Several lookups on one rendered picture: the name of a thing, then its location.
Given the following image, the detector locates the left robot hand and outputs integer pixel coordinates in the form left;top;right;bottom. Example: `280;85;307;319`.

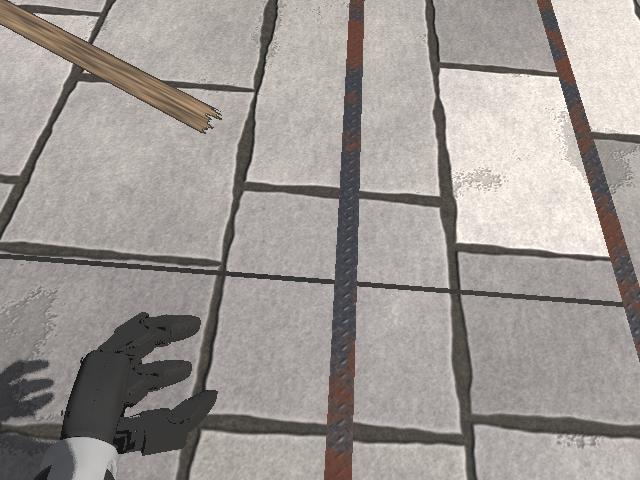
60;312;218;456

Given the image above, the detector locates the left robot forearm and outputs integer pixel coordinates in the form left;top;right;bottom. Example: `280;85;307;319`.
34;437;119;480

